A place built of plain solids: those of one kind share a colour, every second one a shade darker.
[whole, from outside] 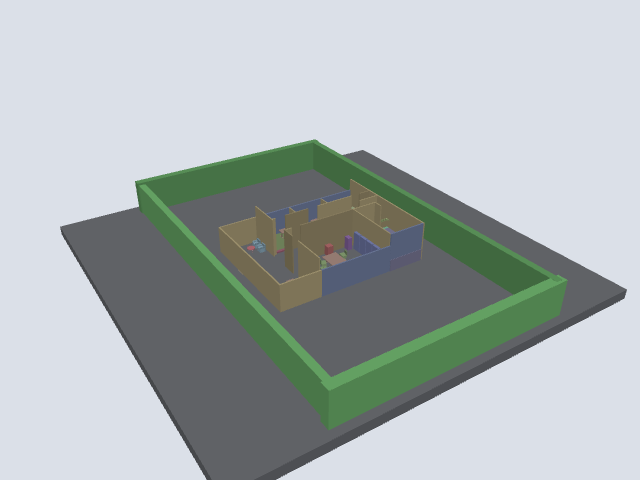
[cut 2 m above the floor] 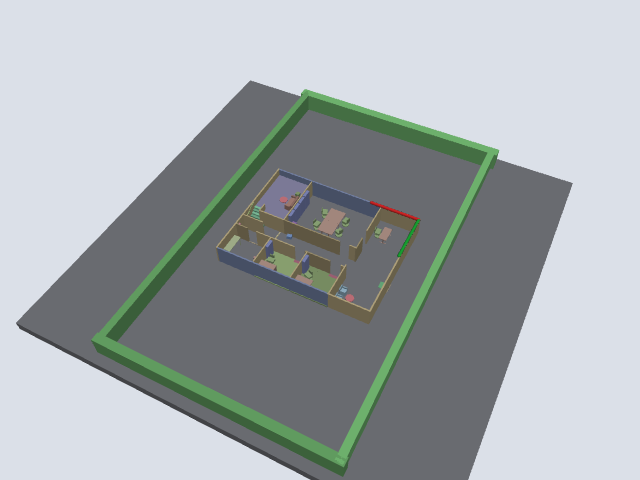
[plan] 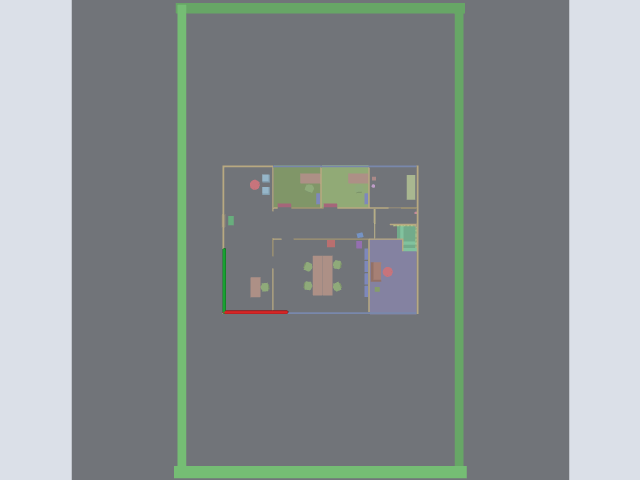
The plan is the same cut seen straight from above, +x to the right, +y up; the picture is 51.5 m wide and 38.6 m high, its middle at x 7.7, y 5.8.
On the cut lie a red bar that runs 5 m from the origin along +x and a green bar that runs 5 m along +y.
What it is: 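A split-level office floor of the 2010s; 15.5 x 11.6 m, ceiling 2.78 m, the lounge at its east end 1.24 m higher up one flight of 7 risers of 0.177 m that turns at a quarter landing between full-height walls, each run 0.97 m clear between its solids, a corridor of 2.50 m, a front door of 0.86 to 0.98 x 2.1 m, inner doorways of 0.90 to 1.12 m, desks 0.73 m, task chairs 0.47 m, meeting chairs 0.45 m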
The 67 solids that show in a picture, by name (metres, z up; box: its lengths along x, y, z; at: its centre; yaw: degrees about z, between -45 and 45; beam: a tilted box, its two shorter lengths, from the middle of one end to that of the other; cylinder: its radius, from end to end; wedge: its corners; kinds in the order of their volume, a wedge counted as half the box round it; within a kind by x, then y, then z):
{
 "ring_hedge_1": {"box": [0.71, 37.82, 3.4], "at": [-3.41, 5.82, 1.65]},
 "ring_hedge_2": {"box": [23.55, 0.98, 3.6], "at": [7.74, -12.87, 1.75]},
 "ring_hedge_3": {"box": [23.26, 0.83, 3.63], "at": [7.74, 24.44, 1.77]},
 "ring_hedge_4": {"box": [0.71, 37.82, 3.61], "at": [18.88, 5.82, 1.76]},
 "wall_1": {"box": [0.15, 11.94, 2.83], "at": [-0.07, 5.82, 1.36]},
 "wall_2": {"box": [4.21, 0.15, 2.83], "at": [1.96, -0.07, 1.36]},
 "wall_3": {"box": [4.21, 0.15, 2.83], "at": [1.96, 11.71, 1.36]},
 "wall_4": {"box": [0.12, 3.5, 4.07], "at": [3.91, 1.75, 1.98]},
 "wall_5": {"box": [0.12, 1.5, 4.07], "at": [3.91, 5.22, 1.98]},
 "wall_6": {"box": [0.12, 3.55, 4.07], "at": [3.91, 9.87, 1.98]},
 "wall_7": {"box": [0.39, 0.12, 4.07], "at": [4.1, 8.37, 1.98]},
 "wall_8": {"box": [0.71, 0.12, 4.07], "at": [4.27, 5.87, 1.98]},
 "wall_9": {"box": [2.61, 0.12, 4.07], "at": [6.69, 8.37, 1.98]},
 "wall_10": {"box": [0.12, 3.27, 2.83], "at": [7.78, 10.01, 1.36]},
 "wall_11": {"box": [6.04, 0.12, 4.07], "at": [8.62, 5.87, 1.98]},
 "wall_12": {"box": [2.54, 0.12, 4.07], "at": [10.37, 8.37, 1.98]},
 "wall_13": {"box": [0.12, 5.87, 4.07], "at": [11.64, 2.94, 1.98]},
 "wall_14": {"box": [0.12, 3.27, 2.83], "at": [11.64, 10.01, 1.36]},
 "wall_15": {"box": [1.59, 0.12, 4.07], "at": [12.44, 8.37, 1.98]},
 "wall_16": {"box": [2.65, 0.12, 4.07], "at": [12.97, 5.87, 1.98]},
 "wall_17": {"box": [0.12, 1.03, 4.07], "at": [14.35, 5.42, 1.98]},
 "wall_18": {"box": [2.17, 0.12, 4.07], "at": [14.38, 7.05, 1.98]},
 "wall_19": {"box": [1.26, 0.12, 4.07], "at": [14.84, 8.37, 1.98]},
 "wall_20": {"box": [0.15, 11.94, 4.07], "at": [15.54, 5.82, 1.98]},
 "split_lounge_level_1": {"box": [2.6, 0.91, 1.29], "at": [13.0, 5.36, 0.59]},
 "split_lounge_level_2": {"box": [3.77, 5.1, 1.29], "at": [13.59, 2.35, 0.59]},
 "glazing_1": {"box": [3.87, 0.15, 2.83], "at": [5.84, 11.71, 1.36]},
 "glazing_2": {"box": [7.73, 0.15, 2.83], "at": [7.78, -0.07, 1.36]},
 "glazing_3": {"box": [3.87, 0.15, 2.83], "at": [9.71, 11.71, 1.36]},
 "glazing_4": {"box": [3.83, 0.15, 4.07], "at": [13.55, -0.07, 1.98]},
 "glazing_5": {"box": [3.83, 0.15, 2.83], "at": [13.55, 11.71, 1.36]},
 "scell_level_1": {"box": [3.75, 3.11, 0.2], "at": [5.84, 10.29, 0.05]},
 "scell_level_2": {"box": [2.33, 0.3, 0.2], "at": [6.55, 8.58, 0.05]},
 "scell_level_3": {"box": [3.75, 3.11, 0.2], "at": [9.71, 10.29, 0.05]},
 "scell_level_4": {"box": [2.48, 0.3, 0.2], "at": [10.34, 8.58, 0.05]},
 "shelf_1": {"box": [0.3, 0.9, 1.95], "at": [7.55, 9.12, 1.07]},
 "shelf_2": {"box": [0.3, 0.9, 1.95], "at": [11.42, 1.67, 0.93]},
 "shelf_3": {"box": [0.3, 0.9, 1.95], "at": [11.42, 2.67, 0.93]},
 "shelf_4": {"box": [0.3, 0.9, 1.95], "at": [11.42, 3.67, 0.93]},
 "shelf_5": {"box": [0.3, 0.9, 1.95], "at": [11.42, 4.67, 0.93]},
 "shelf_6": {"box": [0.3, 0.9, 1.95], "at": [11.42, 9.12, 1.07]},
 "split_steps_1": {"box": [1.06, 0.26, 0.76], "at": [14.94, 5.03, 0.86]},
 "split_steps_2": {"box": [1.06, 0.26, 0.4], "at": [14.94, 5.54, 0.68]},
 "split_steps_3": {"box": [1.06, 0.26, 0.23], "at": [14.94, 5.8, 0.59]},
 "split_steps_4": {"box": [1.06, 1.06, 0.58], "at": [14.94, 6.46, 0.24]},
 "desk_1": {"box": [0.8, 1.6, 0.07], "at": [2.51, 2.0, 0.69]},
 "desk_2": {"box": [1.6, 0.8, 0.07], "at": [6.92, 10.74, 0.84]},
 "desk_3": {"box": [0.8, 1.6, 0.07], "at": [7.51, 2.13, 0.69]},
 "desk_4": {"box": [0.8, 1.6, 0.07], "at": [7.51, 3.73, 0.69]},
 "desk_5": {"box": [0.8, 1.6, 0.07], "at": [8.31, 2.13, 0.69]},
 "desk_6": {"box": [0.8, 1.6, 0.07], "at": [8.31, 3.73, 0.69]},
 "desk_7": {"box": [1.6, 0.8, 0.07], "at": [10.78, 10.74, 0.84]},
 "sofa_1": {"box": [0.24, 1.56, 0.83], "at": [11.89, 3.23, 1.6]},
 "sofa_2": {"box": [0.65, 1.24, 0.37], "at": [12.28, 3.23, 1.48]},
 "task_chair_1": {"box": [0.48, 0.68, 0.26], "at": [3.28, 2.0, 0.58], "yaw": 5.3},
 "task_chair_2": {"box": [0.48, 0.68, 0.26], "at": [6.73, 2.12, 0.58], "yaw": -7.7},
 "task_chair_3": {"box": [0.48, 0.68, 0.26], "at": [6.73, 3.65, 0.58], "yaw": -21.4},
 "task_chair_4": {"box": [0.68, 0.48, 0.26], "at": [6.85, 9.92, 0.73], "yaw": -21.1},
 "task_chair_5": {"box": [0.48, 0.68, 0.26], "at": [9.09, 2.04, 0.58], "yaw": 21.2},
 "task_chair_6": {"box": [0.48, 0.68, 0.26], "at": [9.09, 3.81, 0.58], "yaw": -8.5},
 "task_chair_7": {"box": [0.68, 0.48, 0.26], "at": [10.83, 9.92, 0.73], "yaw": 3.7},
 "printer_1": {"box": [0.64, 0.6, 1.09], "at": [8.59, 5.51, 0.49]},
 "filing_cabinet_1": {"box": [0.47, 0.62, 1.37], "at": [10.84, 5.42, 0.64]},
 "bar_table_1": {"box": [0.7, 2.0, 0.06], "at": [15.02, 10.04, 1.05]},
 "coffee_table_1": {"cylinder": 0.4, "from": [2.46, 10.24, 0.33], "to": [2.46, 10.24, 0.4]},
 "coffee_table_2": {"cylinder": 0.4, "from": [13.15, 3.23, 1.57], "to": [13.15, 3.23, 1.64]},
 "doormat_hold_1": {"box": [0.45, 0.75, 0.06], "at": [0.55, 7.35, -0.02]}
}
